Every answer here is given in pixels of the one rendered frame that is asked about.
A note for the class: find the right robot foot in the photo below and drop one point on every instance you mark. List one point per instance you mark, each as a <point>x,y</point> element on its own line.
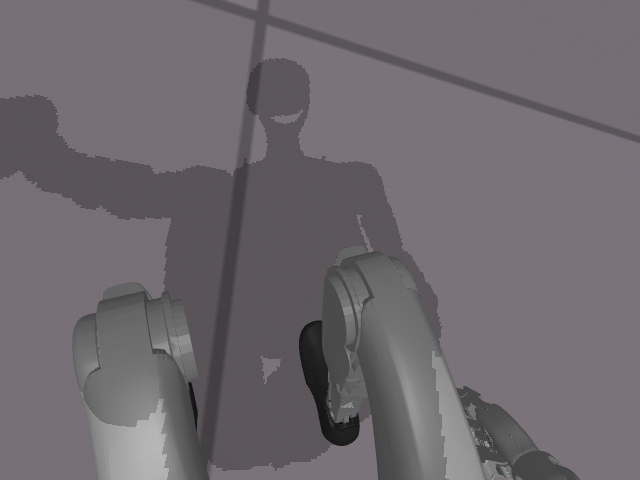
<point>316,376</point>

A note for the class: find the right robot hand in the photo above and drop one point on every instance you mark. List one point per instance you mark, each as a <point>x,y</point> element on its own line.
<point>502,440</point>

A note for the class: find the right robot arm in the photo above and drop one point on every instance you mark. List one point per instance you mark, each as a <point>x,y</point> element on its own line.
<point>540,465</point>

